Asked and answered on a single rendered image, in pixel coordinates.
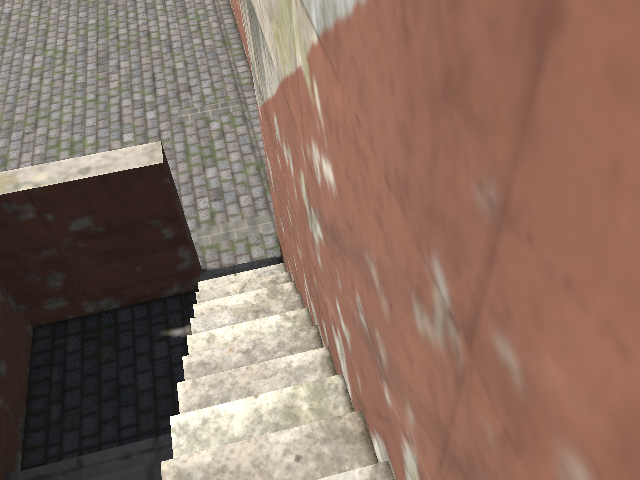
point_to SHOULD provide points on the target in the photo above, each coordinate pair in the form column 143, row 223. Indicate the stairs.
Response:
column 261, row 398

